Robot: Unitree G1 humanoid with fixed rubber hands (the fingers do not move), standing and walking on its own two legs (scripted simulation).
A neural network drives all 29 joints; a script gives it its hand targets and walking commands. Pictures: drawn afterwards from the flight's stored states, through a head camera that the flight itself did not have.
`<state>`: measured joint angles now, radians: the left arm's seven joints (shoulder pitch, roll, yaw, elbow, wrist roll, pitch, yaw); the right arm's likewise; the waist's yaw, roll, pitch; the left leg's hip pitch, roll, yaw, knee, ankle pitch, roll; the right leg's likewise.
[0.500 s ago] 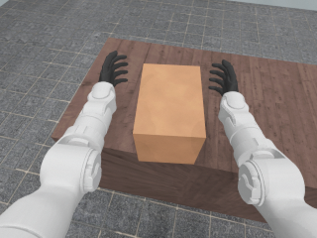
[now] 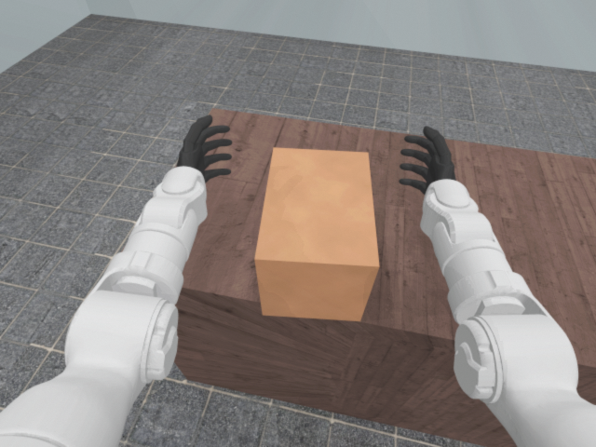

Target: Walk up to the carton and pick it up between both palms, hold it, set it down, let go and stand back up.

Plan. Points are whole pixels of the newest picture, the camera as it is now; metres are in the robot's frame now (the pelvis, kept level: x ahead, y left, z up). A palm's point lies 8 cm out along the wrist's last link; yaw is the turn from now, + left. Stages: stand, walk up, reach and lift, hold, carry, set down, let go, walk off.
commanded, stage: set down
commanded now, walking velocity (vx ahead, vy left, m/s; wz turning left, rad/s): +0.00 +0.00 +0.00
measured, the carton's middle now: (316, 232) +0.47 -0.01 -0.03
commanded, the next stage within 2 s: let go in 1.36 s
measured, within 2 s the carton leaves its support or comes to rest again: neither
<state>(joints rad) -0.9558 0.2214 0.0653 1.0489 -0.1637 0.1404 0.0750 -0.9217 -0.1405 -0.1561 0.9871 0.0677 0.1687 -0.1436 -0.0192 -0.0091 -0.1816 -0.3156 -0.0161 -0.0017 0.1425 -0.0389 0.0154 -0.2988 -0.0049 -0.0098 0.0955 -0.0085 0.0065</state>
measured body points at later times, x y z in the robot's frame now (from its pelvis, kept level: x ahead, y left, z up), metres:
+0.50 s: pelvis -0.01 +0.00 +0.00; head +0.00 +0.00 +0.45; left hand +0.39 +0.19 +0.07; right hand +0.39 -0.18 +0.06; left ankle +0.00 +0.11 -0.75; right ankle +0.00 -0.12 -0.75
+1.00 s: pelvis +0.03 +0.01 +0.00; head +0.02 +0.01 +0.45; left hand +0.35 +0.19 +0.01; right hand +0.34 -0.18 +0.01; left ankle +0.00 +0.11 -0.75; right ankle +0.00 -0.12 -0.75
